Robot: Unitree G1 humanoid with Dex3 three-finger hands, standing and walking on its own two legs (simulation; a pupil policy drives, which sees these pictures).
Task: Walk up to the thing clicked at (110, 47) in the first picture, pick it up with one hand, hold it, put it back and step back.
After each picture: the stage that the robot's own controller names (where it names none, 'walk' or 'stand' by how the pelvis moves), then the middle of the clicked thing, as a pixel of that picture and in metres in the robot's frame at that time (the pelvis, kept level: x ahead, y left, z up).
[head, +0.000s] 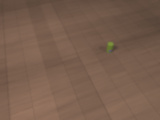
stand; (109, 47) +1.29 -0.35 -0.72
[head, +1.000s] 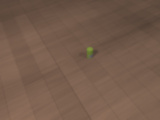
walk; (89, 52) +1.21 +0.00 -0.70
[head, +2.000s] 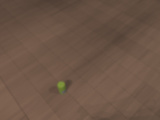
walk; (61, 87) +0.73 +0.22 -0.71
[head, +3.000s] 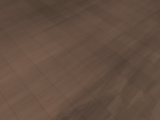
walk; out of the picture +0.39 +0.15 -0.70
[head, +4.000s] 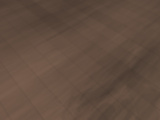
stand; out of the picture +0.29 +0.16 -0.72
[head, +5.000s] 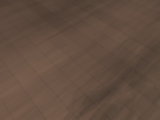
stand; out of the picture +0.30 +0.16 -0.73
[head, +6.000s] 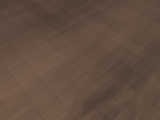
stand; out of the picture +0.30 +0.18 -0.73
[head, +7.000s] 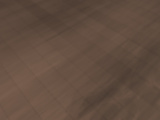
stand; out of the picture +0.29 +0.18 -0.73
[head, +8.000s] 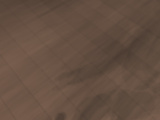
go down; out of the picture +0.31 +0.18 -0.69
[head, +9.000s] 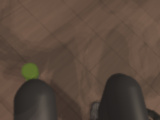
go down; (31, 73) +0.39 +0.19 -0.29
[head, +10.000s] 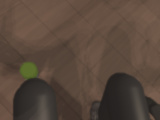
close in; (30, 72) +0.38 +0.19 -0.29
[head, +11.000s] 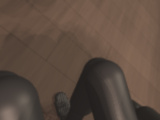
close; out of the picture +0.38 +0.22 -0.22
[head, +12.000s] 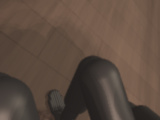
close; out of the picture +0.38 +0.23 -0.22
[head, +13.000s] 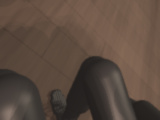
lift; out of the picture +0.34 +0.22 -0.22
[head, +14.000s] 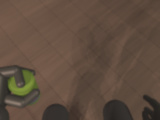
lift; (26, 88) +0.31 +0.18 +0.00
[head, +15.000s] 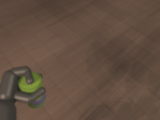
hold; (33, 90) +0.32 +0.17 +0.02
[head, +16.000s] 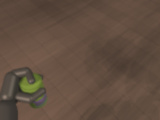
hold; (34, 91) +0.32 +0.17 +0.01
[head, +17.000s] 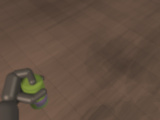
crouch; (35, 92) +0.32 +0.17 +0.01
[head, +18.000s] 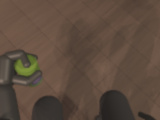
crouch; (30, 71) +0.38 +0.17 -0.08
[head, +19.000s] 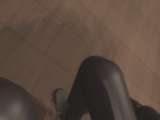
lower; out of the picture +0.40 +0.24 -0.22
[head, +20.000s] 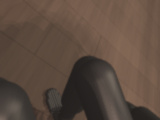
lower; out of the picture +0.40 +0.25 -0.22
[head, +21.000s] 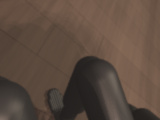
lower; out of the picture +0.40 +0.25 -0.22
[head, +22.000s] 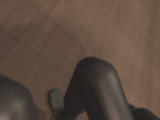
lower; out of the picture +0.39 +0.25 -0.22
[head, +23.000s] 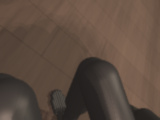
loosen; out of the picture +0.38 +0.23 -0.23
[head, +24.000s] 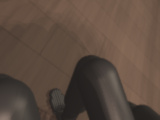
withdraw; out of the picture +0.37 +0.22 -0.23
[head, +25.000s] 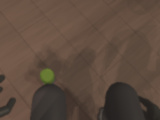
walk; (47, 77) +0.39 +0.17 -0.36
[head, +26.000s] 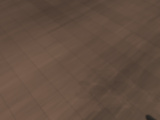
stand; out of the picture +0.31 +0.15 -0.66
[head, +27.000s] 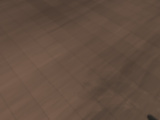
stand; out of the picture +0.33 +0.16 -0.66
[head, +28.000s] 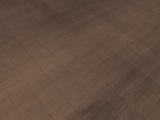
stand; out of the picture +0.33 +0.14 -0.71
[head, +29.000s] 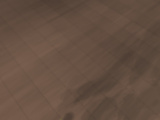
walk; out of the picture +0.35 +0.16 -0.70
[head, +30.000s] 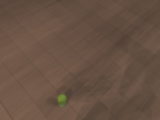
walk; (62, 100) +0.50 +0.13 -0.69
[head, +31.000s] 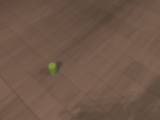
walk; (53, 69) +0.80 +0.26 -0.69
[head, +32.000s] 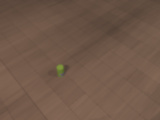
stand; (60, 70) +0.91 +0.19 -0.71
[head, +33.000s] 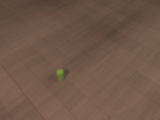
stand; (60, 75) +0.92 +0.20 -0.73
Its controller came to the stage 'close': yes
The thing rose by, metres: 0.72
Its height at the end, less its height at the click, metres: +0.00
